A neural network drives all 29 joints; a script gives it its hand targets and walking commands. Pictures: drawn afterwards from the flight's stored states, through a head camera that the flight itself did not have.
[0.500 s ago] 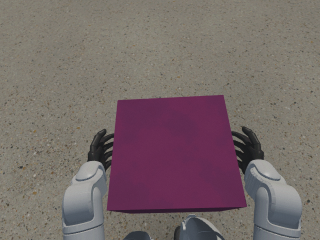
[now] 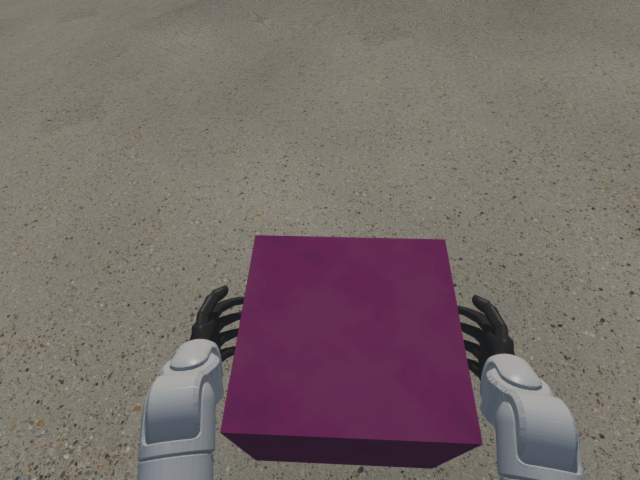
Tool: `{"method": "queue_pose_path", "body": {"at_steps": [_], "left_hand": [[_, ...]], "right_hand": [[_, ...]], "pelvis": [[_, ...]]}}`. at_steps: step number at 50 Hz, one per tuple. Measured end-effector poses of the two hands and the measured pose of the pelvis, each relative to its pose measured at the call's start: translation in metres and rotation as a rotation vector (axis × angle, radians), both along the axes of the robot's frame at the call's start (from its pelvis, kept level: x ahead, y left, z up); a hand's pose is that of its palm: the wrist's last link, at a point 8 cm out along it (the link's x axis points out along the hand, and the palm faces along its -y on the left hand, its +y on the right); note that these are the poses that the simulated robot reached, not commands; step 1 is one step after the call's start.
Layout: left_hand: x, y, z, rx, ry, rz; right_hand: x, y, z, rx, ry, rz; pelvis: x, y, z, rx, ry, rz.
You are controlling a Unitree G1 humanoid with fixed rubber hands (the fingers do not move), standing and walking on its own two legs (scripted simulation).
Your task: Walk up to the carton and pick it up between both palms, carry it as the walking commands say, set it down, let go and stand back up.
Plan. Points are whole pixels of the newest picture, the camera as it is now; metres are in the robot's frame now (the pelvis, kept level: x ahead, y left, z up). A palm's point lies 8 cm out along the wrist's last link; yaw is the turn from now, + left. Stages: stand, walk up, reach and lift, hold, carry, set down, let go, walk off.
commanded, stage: carry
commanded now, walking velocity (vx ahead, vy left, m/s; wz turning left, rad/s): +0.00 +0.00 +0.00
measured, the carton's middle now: (346, 354) +0.29 -0.01 -0.02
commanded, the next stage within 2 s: none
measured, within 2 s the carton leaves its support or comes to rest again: neither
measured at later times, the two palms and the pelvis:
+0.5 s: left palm (231, 250) +0.43 +0.15 +0.05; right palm (455, 227) +0.45 -0.18 +0.05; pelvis +0.16 -0.02 -0.01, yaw +3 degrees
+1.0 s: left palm (273, 184) +0.62 +0.11 +0.01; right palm (450, 162) +0.62 -0.22 +0.03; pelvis +0.36 -0.05 -0.02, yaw -3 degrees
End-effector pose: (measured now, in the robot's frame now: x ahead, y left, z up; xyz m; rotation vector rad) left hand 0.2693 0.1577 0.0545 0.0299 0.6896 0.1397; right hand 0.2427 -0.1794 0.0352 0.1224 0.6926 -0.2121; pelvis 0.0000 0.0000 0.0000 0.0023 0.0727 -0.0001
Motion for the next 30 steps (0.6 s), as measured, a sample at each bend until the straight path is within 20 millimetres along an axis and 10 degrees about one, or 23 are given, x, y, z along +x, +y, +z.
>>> {"method": "queue_pose_path", "body": {"at_steps": [10, 19, 25, 30], "left_hand": [[0.049, -0.009, -0.01, -0.087, 0.008, 0.067], [0.109, -0.005, 0.04, -0.026, -0.055, 0.095], [0.161, -0.005, -0.006, 0.023, -0.061, 0.078], [0.185, -0.01, -0.046, 0.036, 0.043, 0.047]], "right_hand": [[0.074, -0.01, 0.026, -0.067, 0.011, 0.04], [0.134, -0.006, 0.041, -0.008, -0.046, 0.065], [0.205, -0.004, 0.012, -0.073, -0.086, 0.126], [0.215, -0.01, -0.033, -0.044, 0.018, 0.086]], "pelvis": [[0.06, -0.02, 0.011, 0.018, 0.029, 0.012], [0.124, -0.023, 0.025, 0.034, 0.027, 0.024], [0.161, -0.022, -0.007, 0.045, -0.011, 0.052], [0.191, -0.029, -0.023, 0.08, -0.032, -0.061]]}}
